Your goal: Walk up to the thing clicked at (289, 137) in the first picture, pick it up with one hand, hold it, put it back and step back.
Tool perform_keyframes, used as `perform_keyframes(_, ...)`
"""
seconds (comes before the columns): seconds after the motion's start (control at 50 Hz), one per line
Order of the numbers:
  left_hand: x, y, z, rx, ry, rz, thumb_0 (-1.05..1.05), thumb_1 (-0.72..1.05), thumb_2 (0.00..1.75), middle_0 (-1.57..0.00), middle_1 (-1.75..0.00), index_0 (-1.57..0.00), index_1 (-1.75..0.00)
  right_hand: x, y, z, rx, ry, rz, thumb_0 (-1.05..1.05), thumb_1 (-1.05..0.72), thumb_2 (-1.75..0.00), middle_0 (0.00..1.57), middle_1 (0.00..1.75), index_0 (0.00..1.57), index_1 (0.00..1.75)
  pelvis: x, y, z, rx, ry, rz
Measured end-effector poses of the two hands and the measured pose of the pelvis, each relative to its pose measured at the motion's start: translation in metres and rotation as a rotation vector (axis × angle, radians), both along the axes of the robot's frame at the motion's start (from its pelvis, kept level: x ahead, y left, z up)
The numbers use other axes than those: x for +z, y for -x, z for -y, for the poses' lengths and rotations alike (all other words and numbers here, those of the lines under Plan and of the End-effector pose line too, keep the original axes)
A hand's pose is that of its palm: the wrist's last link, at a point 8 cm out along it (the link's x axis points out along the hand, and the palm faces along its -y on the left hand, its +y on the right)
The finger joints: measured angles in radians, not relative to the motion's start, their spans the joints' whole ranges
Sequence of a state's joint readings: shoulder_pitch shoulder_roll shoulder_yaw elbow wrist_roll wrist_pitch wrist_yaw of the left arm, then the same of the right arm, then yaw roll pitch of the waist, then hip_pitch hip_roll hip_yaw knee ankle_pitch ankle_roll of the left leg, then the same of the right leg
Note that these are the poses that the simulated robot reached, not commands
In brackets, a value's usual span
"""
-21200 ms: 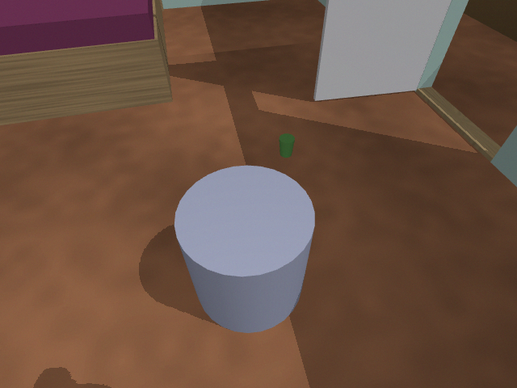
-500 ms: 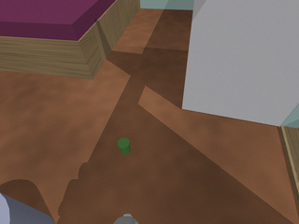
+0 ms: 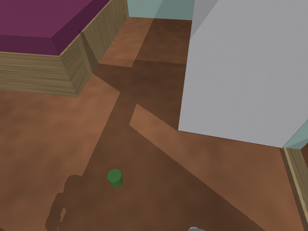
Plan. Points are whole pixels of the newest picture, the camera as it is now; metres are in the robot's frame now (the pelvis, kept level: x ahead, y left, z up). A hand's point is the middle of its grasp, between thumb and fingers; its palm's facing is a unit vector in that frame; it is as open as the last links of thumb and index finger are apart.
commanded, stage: walk up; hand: left
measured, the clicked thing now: (115, 179) +0.58 +0.26 -0.71
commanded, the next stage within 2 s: stand in 1.92 s
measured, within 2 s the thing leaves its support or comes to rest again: neither
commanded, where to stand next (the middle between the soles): +0.20 +0.01 m, yaw +0 degrees
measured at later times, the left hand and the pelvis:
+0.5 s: hand out of the picture +0.16 +0.30 -0.16, palm faces -0.02 -0.92 -0.40, open 7.4 cm; pelvis +0.11 +0.02 -0.02, yaw +0 degrees
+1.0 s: hand (72, 201) +0.26 +0.28 -0.15, palm faces -0.02 -0.93 -0.37, open 7.4 cm; pelvis +0.17 +0.01 +0.00, yaw +0 degrees
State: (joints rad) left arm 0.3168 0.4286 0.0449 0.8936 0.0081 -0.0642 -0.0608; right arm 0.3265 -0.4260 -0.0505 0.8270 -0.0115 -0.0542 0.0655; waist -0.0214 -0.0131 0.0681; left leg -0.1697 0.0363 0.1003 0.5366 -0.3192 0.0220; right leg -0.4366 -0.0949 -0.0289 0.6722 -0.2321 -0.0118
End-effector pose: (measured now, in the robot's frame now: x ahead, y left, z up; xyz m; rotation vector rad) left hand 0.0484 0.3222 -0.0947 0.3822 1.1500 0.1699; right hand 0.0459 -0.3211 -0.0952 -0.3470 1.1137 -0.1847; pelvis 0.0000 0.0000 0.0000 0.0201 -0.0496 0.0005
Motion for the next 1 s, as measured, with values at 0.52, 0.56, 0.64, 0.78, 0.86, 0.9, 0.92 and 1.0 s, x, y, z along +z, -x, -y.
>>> perform_keyframes(0.52, -0.029, -0.106, -0.014, 0.052, -0.018, -0.034, 0.01, 0.91, 0.90, -0.21, -0.30, -0.20, -0.30, -0.017, -0.157, -0.030, 0.024, 0.006, 0.001, 0.00, -0.90, -0.90, 0.21, 0.30, 0.20, 0.30, -0.015, -0.114, -0.016, 0.002, 0.019, 0.000)
perform_keyframes(0.56, -0.030, -0.115, -0.012, 0.041, -0.005, -0.037, 0.01, 0.91, 0.90, -0.21, -0.30, -0.20, -0.30, -0.013, -0.159, -0.031, 0.019, 0.009, 0.004, 0.00, -0.90, -0.90, 0.21, 0.30, 0.20, 0.30, -0.013, -0.119, -0.016, -0.001, 0.019, -0.004)
perform_keyframes(0.64, -0.030, -0.124, -0.006, 0.031, -0.004, -0.047, 0.00, 0.91, 0.90, -0.21, -0.30, -0.20, -0.30, -0.014, -0.163, -0.022, 0.000, 0.014, -0.004, 0.00, -0.90, -0.90, 0.21, 0.30, 0.21, 0.30, -0.014, -0.128, -0.012, -0.008, 0.020, -0.011)
perform_keyframes(0.78, -0.025, -0.137, 0.001, 0.052, -0.010, -0.090, 0.01, 0.91, 0.90, -0.21, -0.30, -0.21, -0.30, -0.023, -0.175, -0.019, -0.037, -0.002, -0.052, 0.00, -0.90, -0.90, 0.21, 0.30, 0.20, 0.30, -0.009, -0.150, -0.011, -0.013, 0.022, -0.017)
perform_keyframes(0.86, -0.021, -0.161, 0.002, 0.054, 0.000, -0.070, 0.01, 0.91, 0.90, -0.21, -0.30, -0.21, -0.30, -0.024, -0.181, -0.026, -0.037, -0.016, -0.075, 0.00, -0.90, -0.90, 0.21, 0.30, 0.20, 0.30, -0.004, -0.161, -0.012, -0.012, 0.024, -0.019)
perform_keyframes(0.9, -0.019, -0.175, 0.002, 0.052, 0.003, -0.049, 0.01, 0.91, 0.90, -0.21, -0.30, -0.21, -0.30, -0.023, -0.186, -0.029, -0.037, -0.021, -0.082, 0.00, -0.90, -0.90, 0.21, 0.30, 0.20, 0.30, -0.002, -0.164, -0.012, -0.010, 0.024, -0.018)
perform_keyframes(0.92, -0.019, -0.182, 0.002, 0.051, 0.005, -0.038, 0.01, 0.91, 0.90, -0.21, -0.30, -0.21, -0.30, -0.023, -0.188, -0.031, -0.038, -0.022, -0.082, 0.00, -0.90, -0.90, 0.21, 0.30, 0.20, 0.30, -0.002, -0.165, -0.012, -0.008, 0.024, -0.018)
perform_keyframes(1.0, -0.015, -0.208, 0.003, 0.042, 0.011, 0.003, 0.01, 0.91, 0.90, -0.21, -0.30, -0.21, -0.30, -0.020, -0.198, -0.034, -0.040, -0.022, -0.073, 0.00, -0.90, -0.90, 0.21, 0.30, 0.20, 0.30, 0.001, -0.168, -0.013, -0.008, 0.022, -0.014)
